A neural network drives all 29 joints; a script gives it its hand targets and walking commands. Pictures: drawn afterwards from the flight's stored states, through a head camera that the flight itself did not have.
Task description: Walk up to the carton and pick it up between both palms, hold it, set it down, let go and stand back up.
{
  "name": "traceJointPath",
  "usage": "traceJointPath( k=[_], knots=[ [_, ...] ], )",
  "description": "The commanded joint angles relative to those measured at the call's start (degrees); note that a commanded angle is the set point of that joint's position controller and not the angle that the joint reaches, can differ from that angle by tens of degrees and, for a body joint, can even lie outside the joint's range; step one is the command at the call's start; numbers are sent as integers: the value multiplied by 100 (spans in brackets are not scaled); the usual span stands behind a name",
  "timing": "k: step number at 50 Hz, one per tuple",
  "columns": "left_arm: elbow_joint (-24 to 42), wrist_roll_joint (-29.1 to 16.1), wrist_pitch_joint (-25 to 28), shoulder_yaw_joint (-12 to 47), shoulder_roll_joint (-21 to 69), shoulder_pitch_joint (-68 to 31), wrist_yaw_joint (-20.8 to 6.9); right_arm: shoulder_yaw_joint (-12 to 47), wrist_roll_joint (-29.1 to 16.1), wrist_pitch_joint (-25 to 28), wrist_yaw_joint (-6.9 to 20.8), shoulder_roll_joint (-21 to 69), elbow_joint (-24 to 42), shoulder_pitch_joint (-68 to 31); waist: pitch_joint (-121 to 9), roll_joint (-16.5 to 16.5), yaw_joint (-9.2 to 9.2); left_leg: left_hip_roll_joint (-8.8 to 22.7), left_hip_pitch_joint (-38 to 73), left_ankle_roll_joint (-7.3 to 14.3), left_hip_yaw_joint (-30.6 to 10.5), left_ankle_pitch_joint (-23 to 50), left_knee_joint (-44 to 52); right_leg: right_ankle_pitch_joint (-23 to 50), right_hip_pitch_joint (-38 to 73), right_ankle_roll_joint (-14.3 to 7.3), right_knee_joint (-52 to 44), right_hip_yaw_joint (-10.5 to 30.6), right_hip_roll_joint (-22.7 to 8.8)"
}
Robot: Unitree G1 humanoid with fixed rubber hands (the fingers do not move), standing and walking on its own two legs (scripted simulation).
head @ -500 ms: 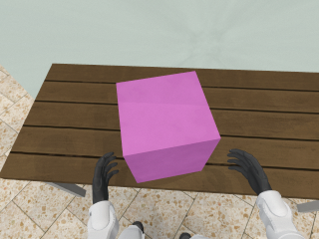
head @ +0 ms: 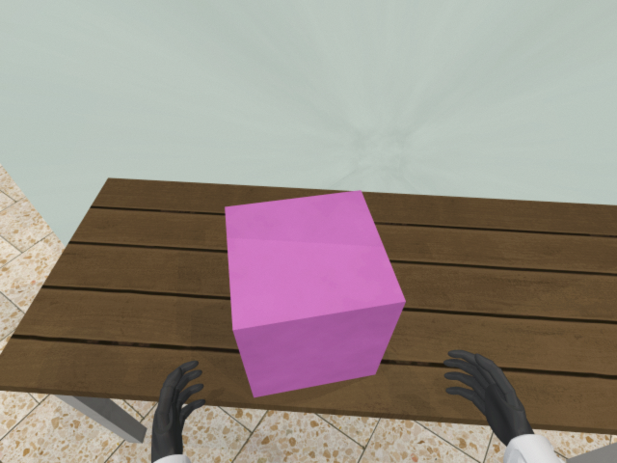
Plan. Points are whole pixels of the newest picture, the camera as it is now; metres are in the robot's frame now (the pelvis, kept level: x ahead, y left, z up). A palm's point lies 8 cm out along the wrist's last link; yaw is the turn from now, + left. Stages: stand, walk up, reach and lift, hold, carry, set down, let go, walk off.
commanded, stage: set down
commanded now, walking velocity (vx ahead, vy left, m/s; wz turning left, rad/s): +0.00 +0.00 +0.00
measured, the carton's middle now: (305, 297) +0.37 +0.04 -0.06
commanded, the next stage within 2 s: let go in 1.80 s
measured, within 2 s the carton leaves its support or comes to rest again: neither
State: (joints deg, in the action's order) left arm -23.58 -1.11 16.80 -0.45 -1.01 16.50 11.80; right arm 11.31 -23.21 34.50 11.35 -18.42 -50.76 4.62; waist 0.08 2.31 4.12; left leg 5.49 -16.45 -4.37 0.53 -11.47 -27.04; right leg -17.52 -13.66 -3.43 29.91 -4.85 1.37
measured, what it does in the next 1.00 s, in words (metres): stands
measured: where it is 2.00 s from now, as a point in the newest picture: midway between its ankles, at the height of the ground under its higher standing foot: outside the picture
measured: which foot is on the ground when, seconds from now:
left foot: down 0.00-1.00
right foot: down 0.00-1.00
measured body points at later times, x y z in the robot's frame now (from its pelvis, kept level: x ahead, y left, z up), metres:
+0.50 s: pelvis +0.01 +0.01 +0.00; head +0.02 +0.03 +0.45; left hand +0.18 +0.21 -0.05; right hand +0.19 -0.23 -0.05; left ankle +0.03 +0.18 -0.73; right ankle -0.02 -0.08 -0.73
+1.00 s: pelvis +0.03 +0.02 +0.01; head +0.04 +0.03 +0.46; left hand +0.18 +0.23 -0.06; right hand +0.20 -0.21 -0.06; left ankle +0.03 +0.18 -0.73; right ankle -0.02 -0.08 -0.73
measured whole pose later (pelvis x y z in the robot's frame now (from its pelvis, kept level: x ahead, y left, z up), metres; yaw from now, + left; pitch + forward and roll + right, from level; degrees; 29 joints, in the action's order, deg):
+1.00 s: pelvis +0.03 +0.02 +0.01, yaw -3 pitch -1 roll +0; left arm -25.3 -0.2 10.6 -1.2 -4.1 19.0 7.1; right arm 6.2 -14.4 28.9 8.5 -17.1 -50.1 8.7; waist 2.5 1.1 3.5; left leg 4.8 -7.9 -3.3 4.4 -12.1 -21.9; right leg -15.7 -5.6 -1.4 22.7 -1.2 0.8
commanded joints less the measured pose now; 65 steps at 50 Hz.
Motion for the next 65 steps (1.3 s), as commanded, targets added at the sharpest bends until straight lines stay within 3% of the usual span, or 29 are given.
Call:
traceJointPath(
  k=[1, 4, 10, 16, 18, 19, 20, 21, 22, 26, 28, 32, 34, 36, 37, 42, 47, 48, 49, 50, 52, 54, 55, 56, 58, 59, 61, 62, 65],
  knots=[
    [1711, -62, 611, -36, -233, -544, 135, -535, 68, 463, 55, -1080, 1203, -799, -1324, 37, 157, -630, 518, 314, 219, 1268, 29, 1463, 197, 224, -709, 684, 66],
    [1435, -84, 417, 198, -245, -477, 19, -620, 109, 350, 16, -1121, 636, -593, -618, 308, -295, -627, 591, 318, 232, 789, 158, 1188, 49, 266, -938, 771, -3],
    [1289, 81, 299, 42, -185, -24, 23, -506, 75, 368, 78, -1154, 865, -220, -625, 290, 63, -597, 923, 290, 236, 1279, 281, 1444, 41, 160, -1008, 661, 112],
    [1137, -56, 56, 90, -230, -567, 41, -583, 101, 15, 159, -1287, 813, -576, -176, 370, 84, -527, 1032, 411, 315, 377, 384, -4, -448, 199, -1084, 696, 29],
    [786, 63, -39, -89, -377, -365, -60, -427, 213, -27, 72, -1163, 618, -402, -145, 536, 13, -604, 1043, 410, 400, 660, 413, 853, -234, 223, -1178, 740, 8],
    [1145, 48, 26, -333, -561, -309, -10, -390, 161, 60, 67, -1173, 1146, -441, -527, 444, 261, -650, 815, 421, 429, 911, 336, 1322, 202, 252, -1008, 775, -18],
    [628, 72, 34, -268, -463, -195, -107, -336, 278, 36, 24, -1079, 819, -258, -489, 411, 103, -675, 876, 418, 409, 958, 331, 1654, 252, 237, -1049, 847, -72],
    [1256, 111, 204, -430, -568, -262, -28, -317, 142, 162, 60, -1119, 1048, -186, -818, 302, 203, -668, 785, 396, 417, 1239, 297, 1877, 355, 276, -860, 770, -6],
    [1294, 197, 148, -191, -464, -94, -22, -399, 154, 112, 49, -1123, 512, -53, -550, -79, 38, -670, 1073, 283, 362, 1431, 291, 2054, 296, 181, -986, 756, -6],
    [1112, 196, 62, -186, -361, 163, -207, -473, 138, 165, -18, -986, 306, 147, -718, -10, -86, -665, 1509, 198, 314, 2093, 171, 2489, 268, 148, -1010, 741, 46],
    [1219, 154, 73, -43, -340, -30, -193, -467, 158, 169, 7, -1021, 375, -17, -530, -300, -65, -648, 1470, 205, 335, 1808, 235, 1950, 91, 101, -1111, 756, 33],
    [1015, 47, 14, -161, -604, -4, -275, -645, 432, 58, -119, -708, 796, -23, -322, 72, -5, -655, 1403, 316, 364, 1318, 309, 1503, 67, 215, -1154, 742, 18],
    [809, 17, -218, -18, -600, -186, -389, -598, 524, -161, -213, -746, 442, -123, -261, 142, -236, -635, 1561, 289, 397, 1376, 302, 1607, -132, 197, -1266, 794, -10],
    [1466, -33, -15, -129, -496, -74, -150, -798, 453, -29, -55, -1012, 1029, -262, -560, -47, 145, -531, 1646, 236, 265, 1749, 297, 1509, -156, 178, -1060, 487, 171],
    [798, 49, -90, -172, -606, 209, -293, -742, 592, -93, -159, -947, 736, -19, -369, 121, 20, -621, 1645, 266, 307, 1745, 302, 1793, -31, 152, -1203, 582, 96],
    [718, 47, -293, -96, -591, 34, -415, -833, 774, -178, -223, -908, 427, -102, -253, 282, -225, -598, 1768, 202, 304, 1785, 345, 1991, 79, 183, -1304, 625, 64],
    [810, 54, -335, -328, -828, 114, -457, -819, 880, -289, -323, -825, 721, -66, -359, 372, 19, -596, 1819, 225, 323, 2179, 418, 2400, 102, 248, -1257, 621, 100],
    [1166, 185, -263, -302, -699, 178, -354, -773, 818, -208, -264, -899, 896, -51, -752, -62, 139, -586, 1979, 148, 303, 2554, 422, 2745, 355, 225, -1184, 596, 91],
    [562, 179, -384, -297, -758, 165, -499, -734, 852, -326, -341, -674, 539, 42, -341, 199, -7, -640, 1863, 204, 281, 2232, 422, 2443, 305, 231, -1351, 741, 48],
    [1023, 150, -296, -225, -637, 183, -403, -813, 890, -276, -281, -824, 531, 78, -619, -68, -21, -555, 1972, 144, 212, 2486, 404, 2617, 327, 170, -1244, 631, 105],
    [765, 52, -348, -100, -640, -44, -458, -879, 876, -294, -296, -723, 573, -51, -460, 106, -184, -576, 1974, 188, 240, 2088, 384, 2226, 136, 171, -1344, 638, 74],
    [816, 314, -513, -260, -666, 160, -400, -772, 811, -444, -251, -612, 389, 148, -217, -418, 3, -567, 2131, 138, 225, 2259, 432, 2113, 106, 93, -1418, 648, 54],
    [590, 260, -659, -201, -795, 128, -520, -866, 951, -515, -340, -567, 325, 147, -171, -191, -140, -594, 2102, 162, 244, 2100, 412, 2150, 93, 159, -1476, 711, 54],
    [781, 170, -657, -178, -759, 138, -502, -880, 1002, -528, -339, -633, 672, 47, -286, -227, 39, -580, 2122, 196, 269, 2058, 471, 1999, 34, 171, -1448, 605, 68],
    [610, 168, -699, -326, -973, -179, -572, -918, 1145, -634, -455, -432, 691, 69, -161, 183, -62, -660, 1770, 286, 327, 1508, 542, 1840, 344, 305, -1500, 678, -18],
    [893, 77, -610, -137, -827, -27, -461, -977, 1017, -613, -367, -615, 781, 65, -216, -126, -36, -602, 1923, 227, 290, 1763, 572, 1902, 124, 229, -1442, 576, 52],
    [425, 144, -885, -293, -1104, -232, -615, -1045, 1285, -825, -545, -323, 752, -27, -113, 43, -212, -625, 1847, 298, 293, 1294, 587, 1617, 245, 276, -1557, 704, -57],
    [1003, 89, -836, -197, -1124, -250, -533, -1100, 1250, -825, -512, -332, 883, -17, -306, -318, -142, -612, 1982, 228, 332, 1493, 572, 1811, 138, 225, -1468, 639, -56],
    [924, -6, -825, -230, -1013, -127, -571, -1076, 1313, -877, -549, -287, 1001, 55, -282, -110, -67, -585, 2049, 225, 302, 1706, 569, 1810, 171, 292, -1483, 581, -10]
  ],
)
